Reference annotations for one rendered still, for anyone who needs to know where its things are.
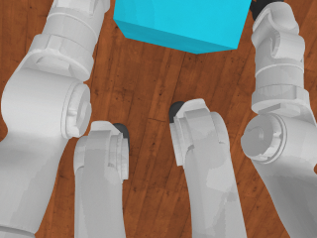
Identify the left robot forearm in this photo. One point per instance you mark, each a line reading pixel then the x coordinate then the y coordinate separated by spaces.
pixel 68 40

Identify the right robot forearm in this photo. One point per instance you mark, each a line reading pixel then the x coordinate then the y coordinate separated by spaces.
pixel 279 63

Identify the left robot upper arm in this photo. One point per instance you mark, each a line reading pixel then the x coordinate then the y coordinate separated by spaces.
pixel 42 111

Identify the right robot upper arm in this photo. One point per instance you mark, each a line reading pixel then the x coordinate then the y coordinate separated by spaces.
pixel 284 152

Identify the right robot hand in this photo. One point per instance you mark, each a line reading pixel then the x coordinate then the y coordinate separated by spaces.
pixel 256 7

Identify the left robot foot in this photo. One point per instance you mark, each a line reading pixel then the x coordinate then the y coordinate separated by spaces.
pixel 123 129

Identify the left robot thigh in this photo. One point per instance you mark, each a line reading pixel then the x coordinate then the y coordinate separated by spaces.
pixel 98 194

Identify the carton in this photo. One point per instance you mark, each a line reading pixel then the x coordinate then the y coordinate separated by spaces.
pixel 193 26

